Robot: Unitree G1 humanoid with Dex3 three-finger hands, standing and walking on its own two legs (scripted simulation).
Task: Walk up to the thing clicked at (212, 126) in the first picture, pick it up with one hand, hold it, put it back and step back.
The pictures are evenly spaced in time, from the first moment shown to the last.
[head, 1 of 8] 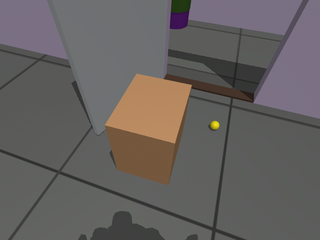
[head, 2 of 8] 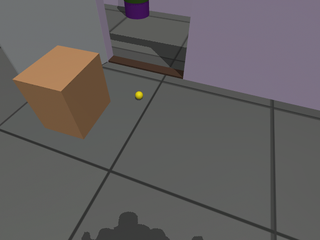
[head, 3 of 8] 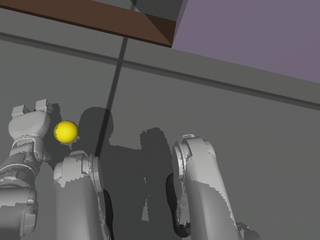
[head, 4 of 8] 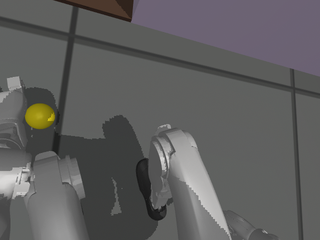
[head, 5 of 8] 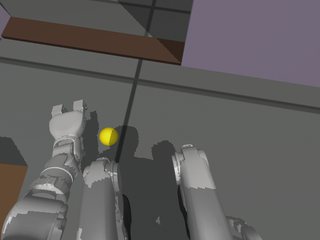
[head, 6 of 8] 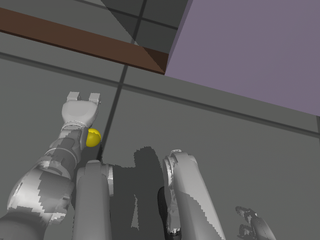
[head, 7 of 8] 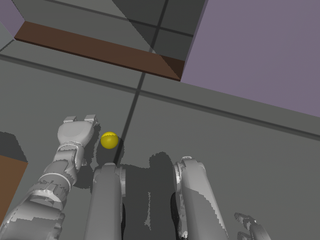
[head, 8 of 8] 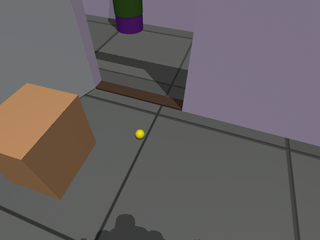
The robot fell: no
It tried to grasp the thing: yes
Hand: left
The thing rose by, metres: 0.00
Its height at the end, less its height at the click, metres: +0.00
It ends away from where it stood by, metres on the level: 0.07
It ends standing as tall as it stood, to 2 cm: yes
